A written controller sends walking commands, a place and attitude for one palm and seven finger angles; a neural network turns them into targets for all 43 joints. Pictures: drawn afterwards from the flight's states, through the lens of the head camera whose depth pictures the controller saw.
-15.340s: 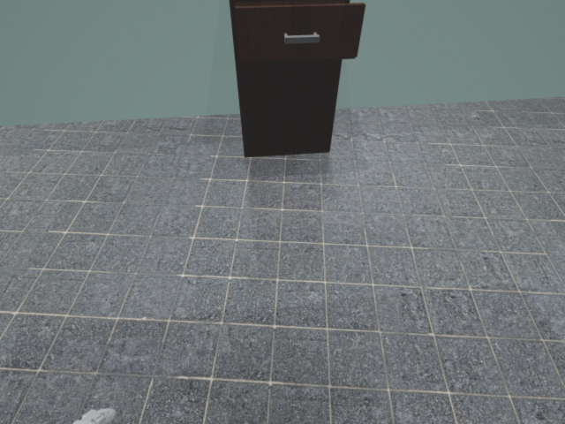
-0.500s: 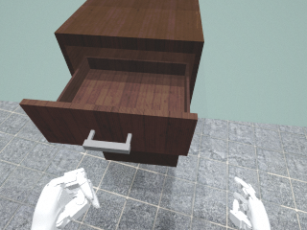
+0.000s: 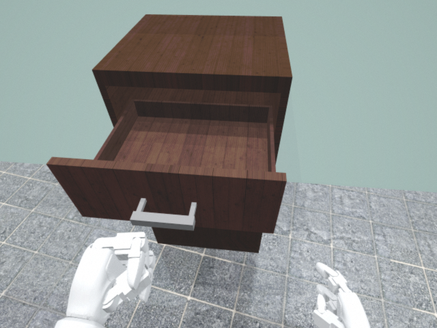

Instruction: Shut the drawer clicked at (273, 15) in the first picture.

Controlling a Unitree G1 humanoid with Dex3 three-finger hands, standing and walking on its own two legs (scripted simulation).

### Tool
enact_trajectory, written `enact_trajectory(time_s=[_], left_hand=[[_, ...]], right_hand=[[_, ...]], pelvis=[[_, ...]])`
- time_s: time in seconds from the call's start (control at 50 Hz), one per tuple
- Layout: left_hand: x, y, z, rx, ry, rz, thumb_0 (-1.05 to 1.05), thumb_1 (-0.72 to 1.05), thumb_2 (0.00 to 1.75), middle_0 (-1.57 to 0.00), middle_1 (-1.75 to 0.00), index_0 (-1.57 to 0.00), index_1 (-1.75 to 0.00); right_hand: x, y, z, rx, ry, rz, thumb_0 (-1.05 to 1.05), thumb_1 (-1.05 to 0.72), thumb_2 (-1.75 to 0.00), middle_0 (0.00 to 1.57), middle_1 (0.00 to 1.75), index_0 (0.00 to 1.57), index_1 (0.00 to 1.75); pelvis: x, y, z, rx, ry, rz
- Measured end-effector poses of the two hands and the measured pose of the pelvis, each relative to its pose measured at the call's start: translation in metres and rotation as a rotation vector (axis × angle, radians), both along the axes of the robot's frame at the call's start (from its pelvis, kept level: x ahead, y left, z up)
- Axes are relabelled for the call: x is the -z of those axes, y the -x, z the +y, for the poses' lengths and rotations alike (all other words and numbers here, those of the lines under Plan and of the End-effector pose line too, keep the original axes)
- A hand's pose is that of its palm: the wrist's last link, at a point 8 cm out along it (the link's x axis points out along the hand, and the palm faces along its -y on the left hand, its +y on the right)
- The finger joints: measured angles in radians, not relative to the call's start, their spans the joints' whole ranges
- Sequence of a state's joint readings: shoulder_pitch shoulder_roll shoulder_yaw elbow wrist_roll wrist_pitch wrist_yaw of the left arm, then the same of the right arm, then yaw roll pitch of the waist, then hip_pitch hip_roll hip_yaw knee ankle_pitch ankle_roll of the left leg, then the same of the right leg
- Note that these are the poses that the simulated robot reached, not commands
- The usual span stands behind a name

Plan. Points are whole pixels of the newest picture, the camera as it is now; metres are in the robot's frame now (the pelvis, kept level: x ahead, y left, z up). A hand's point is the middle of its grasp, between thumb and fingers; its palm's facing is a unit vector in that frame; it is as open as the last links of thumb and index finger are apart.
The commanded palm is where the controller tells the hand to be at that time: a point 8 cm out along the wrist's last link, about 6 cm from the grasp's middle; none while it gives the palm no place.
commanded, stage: raise the hand and make a fist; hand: left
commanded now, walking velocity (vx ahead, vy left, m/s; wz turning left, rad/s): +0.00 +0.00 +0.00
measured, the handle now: (165, 212) +0.33 +0.14 +0.04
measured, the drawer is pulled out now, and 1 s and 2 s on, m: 0.29 0.29 0.29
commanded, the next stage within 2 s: bring the fist close to the handle in 0.30 s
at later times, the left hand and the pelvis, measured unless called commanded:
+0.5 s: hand (150, 285) +0.16 +0.11 +0.13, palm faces -0.01 -1.00 -0.07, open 3.3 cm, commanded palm +0.13 +0.16 +0.12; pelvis +0.00 -0.04 +0.00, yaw +1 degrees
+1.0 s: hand (162, 270) +0.20 +0.11 +0.07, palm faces -0.04 -1.00 -0.04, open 3.3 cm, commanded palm +0.18 +0.16 +0.07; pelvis +0.00 -0.04 +0.00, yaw +0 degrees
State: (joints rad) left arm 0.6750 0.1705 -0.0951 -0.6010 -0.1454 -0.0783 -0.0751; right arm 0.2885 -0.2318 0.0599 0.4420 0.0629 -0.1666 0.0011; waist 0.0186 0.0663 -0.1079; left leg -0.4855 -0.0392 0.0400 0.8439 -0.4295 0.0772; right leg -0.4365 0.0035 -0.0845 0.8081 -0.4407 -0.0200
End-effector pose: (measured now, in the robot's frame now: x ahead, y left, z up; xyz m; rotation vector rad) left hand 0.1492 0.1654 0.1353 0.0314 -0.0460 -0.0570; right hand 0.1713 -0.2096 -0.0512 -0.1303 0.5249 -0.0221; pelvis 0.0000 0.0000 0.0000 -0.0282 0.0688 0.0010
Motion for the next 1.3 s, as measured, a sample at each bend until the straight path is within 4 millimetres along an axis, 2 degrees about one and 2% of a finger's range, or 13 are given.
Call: enact_trajectory(time_s=[0.16,0.46,0.6,0.78,0.88,1.04,1.3], left_hand=[[0.005,0.004,-0.006,-0.013,-0.01,0.044,0.02,0.9,0.9,-1.4,-1.6,-1.4,-1.6],[0.003,0.012,-0.006,-0.047,-0.04,0.026,0.02,0.9,0.9,-1.4,-1.6,-1.4,-1.6],[0.02,0.004,-0.003,-0.053,-0.027,0.053,0.02,0.9,0.9,-1.4,-1.6,-1.4,-1.6],[0.033,-0.009,-0.004,-0.03,-0.014,0.047,0.02,0.9,0.9,-1.4,-1.6,-1.4,-1.6],[0.045,-0.019,-0.008,-0.014,-0.007,0.064,0.02,0.9,0.9,-1.4,-1.6,-1.4,-1.6],[0.062,-0.036,-0.002,-0.022,-0.007,0.07,0.02,0.9,0.9,-1.4,-1.6,-1.4,-1.6],[0.086,-0.055,-0.008,-0.005,0.012,0.073,0.02,0.9,0.9,-1.39,-1.6,-1.4,-1.6]], right_hand=[[-0.002,0.003,-0.02,0.034,0.014,0.002,0.02,-0.9,-0.9,0.2,0.3,0.2,0.3],[-0.005,-0.014,-0.039,0.02,0.004,-0.054,0.02,-0.9,-0.9,0.2,0.3,0.2,0.3],[-0.003,-0.015,-0.049,0.014,0.027,-0.04,0.02,-0.9,-0.9,0.2,0.3,0.2,0.3],[0.002,-0.004,-0.06,0.04,0.051,-0.012,0.02,-0.9,-0.9,0.2,0.3,0.2,0.3],[0.008,0.004,-0.061,0.054,0.058,0.022,0.02,-0.9,-0.9,0.2,0.3,0.2,0.3],[0.02,0.013,-0.056,0.054,0.065,0.077,0.02,-0.9,-0.9,0.2,0.3,0.2,0.3],[0.036,0.014,-0.045,0.052,0.066,0.13,0.02,-0.9,-0.9,0.2,0.3,0.2,0.3]], pelvis=[[-0.002,-0.002,-0.01,0.004,-0.009,-0.002],[-0.004,-0.004,-0.033,-0.012,-0.016,-0.006],[-0.004,-0.002,-0.041,-0.019,-0.02,0.003],[-0.002,-0.001,-0.042,-0.017,-0.021,0.018],[0.0,0.001,-0.039,-0.01,-0.023,0.033],[0.006,0.002,-0.034,-0.005,-0.019,0.066],[0.018,0.0,-0.023,0.006,-0.014,0.125]])
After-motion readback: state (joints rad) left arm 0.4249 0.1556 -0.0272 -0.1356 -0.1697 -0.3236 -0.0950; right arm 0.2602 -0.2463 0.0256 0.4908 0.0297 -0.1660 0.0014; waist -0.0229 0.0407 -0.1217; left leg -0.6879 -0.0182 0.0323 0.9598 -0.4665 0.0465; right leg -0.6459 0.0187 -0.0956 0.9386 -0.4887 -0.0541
